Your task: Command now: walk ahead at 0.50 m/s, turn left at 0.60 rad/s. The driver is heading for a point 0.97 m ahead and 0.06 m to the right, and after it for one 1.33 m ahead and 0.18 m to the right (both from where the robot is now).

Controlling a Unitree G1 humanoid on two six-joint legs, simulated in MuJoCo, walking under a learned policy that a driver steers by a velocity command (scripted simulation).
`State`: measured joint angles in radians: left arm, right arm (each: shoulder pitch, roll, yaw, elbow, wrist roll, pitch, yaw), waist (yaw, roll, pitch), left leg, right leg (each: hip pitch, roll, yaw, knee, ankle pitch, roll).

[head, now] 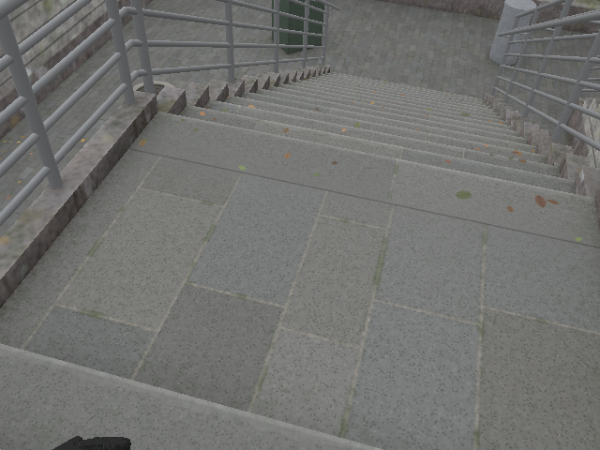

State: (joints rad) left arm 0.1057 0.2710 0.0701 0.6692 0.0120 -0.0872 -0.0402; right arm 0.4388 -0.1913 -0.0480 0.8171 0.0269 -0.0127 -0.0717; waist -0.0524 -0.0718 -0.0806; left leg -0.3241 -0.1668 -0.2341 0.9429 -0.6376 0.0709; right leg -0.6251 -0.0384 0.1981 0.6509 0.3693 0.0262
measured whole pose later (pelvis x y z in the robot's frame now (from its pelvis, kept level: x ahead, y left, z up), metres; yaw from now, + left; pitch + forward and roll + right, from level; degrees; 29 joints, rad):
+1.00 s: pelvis +0.51 -0.07 -0.20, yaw +6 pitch +2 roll +3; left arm 0.15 0.23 0.06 0.73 -0.01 -0.05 -0.02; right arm 0.48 -0.17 -0.03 0.99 0.04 -0.06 -0.06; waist -0.01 -0.06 0.00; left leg -0.35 -0.05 -0.01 1.12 -0.71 0.01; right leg -0.43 -0.02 -0.03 0.51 0.39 -0.01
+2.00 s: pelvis +0.99 +0.07 -0.43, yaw -8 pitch +2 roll +1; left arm 0.10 0.26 0.09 0.66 -0.01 0.06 0.01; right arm 0.20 -0.26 -0.06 0.85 -0.01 0.00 -0.05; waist -0.03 -0.02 0.00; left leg -0.23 0.03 0.21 0.41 -0.21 0.05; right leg -0.60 -0.06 0.05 0.87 -0.16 0.06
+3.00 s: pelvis +1.05 +0.01 -0.44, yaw -43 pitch +3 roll +0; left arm 0.17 0.29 0.08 0.58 -0.02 0.07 -0.01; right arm 0.17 -0.31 -0.09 0.72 0.02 0.03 -0.01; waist -0.02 0.01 0.02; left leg -0.27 0.11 0.14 0.57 -0.34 -0.04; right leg -0.34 0.00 -0.02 0.58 -0.26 0.00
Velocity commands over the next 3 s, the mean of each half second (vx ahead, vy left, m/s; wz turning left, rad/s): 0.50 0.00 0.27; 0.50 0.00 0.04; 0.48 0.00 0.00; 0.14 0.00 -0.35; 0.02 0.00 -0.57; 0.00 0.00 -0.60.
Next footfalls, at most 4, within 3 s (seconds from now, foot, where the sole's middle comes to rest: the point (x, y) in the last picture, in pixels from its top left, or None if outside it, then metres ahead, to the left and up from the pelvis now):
0.12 right None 0.20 -0.18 -0.88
0.66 left None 0.42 0.06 -0.88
1.02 right None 0.62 -0.13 -1.05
1.56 left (230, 368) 1.04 0.15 -1.21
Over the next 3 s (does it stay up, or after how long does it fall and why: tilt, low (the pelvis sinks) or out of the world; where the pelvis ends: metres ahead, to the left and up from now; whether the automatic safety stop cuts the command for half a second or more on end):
stays up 1.05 0.01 -0.44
